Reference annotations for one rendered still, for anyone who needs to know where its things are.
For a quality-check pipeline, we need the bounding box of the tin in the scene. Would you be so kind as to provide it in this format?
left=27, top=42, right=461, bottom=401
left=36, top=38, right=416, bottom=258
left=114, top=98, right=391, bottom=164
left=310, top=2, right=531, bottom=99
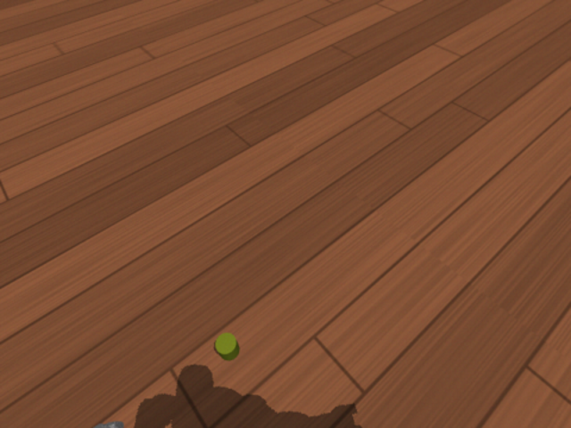
left=215, top=333, right=240, bottom=361

